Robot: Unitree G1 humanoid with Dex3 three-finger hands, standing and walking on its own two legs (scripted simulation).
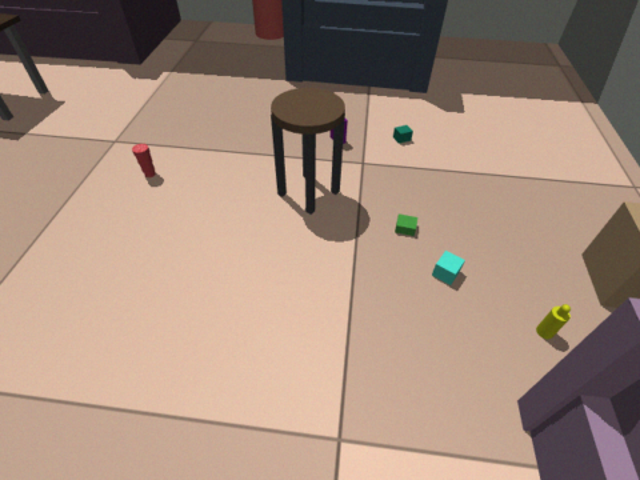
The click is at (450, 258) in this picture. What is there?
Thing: small box
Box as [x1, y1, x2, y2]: [432, 251, 464, 284]
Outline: 445,251 436,263 432,275 450,284 458,273 464,260
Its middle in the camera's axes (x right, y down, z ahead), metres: +0.51 +0.08 +1.56
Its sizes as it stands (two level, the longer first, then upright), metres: 0.088 0.082 0.072
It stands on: the floor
